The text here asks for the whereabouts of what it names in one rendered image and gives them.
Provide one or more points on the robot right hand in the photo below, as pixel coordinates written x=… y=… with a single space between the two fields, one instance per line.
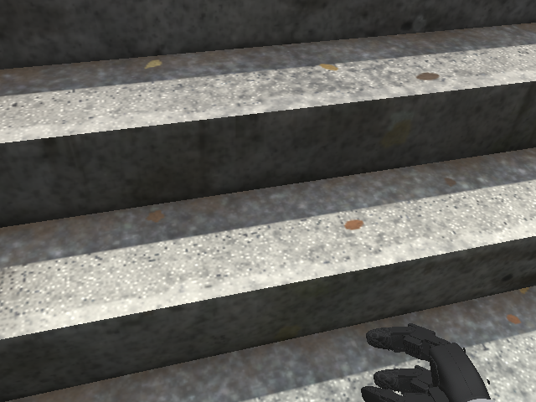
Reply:
x=452 y=376

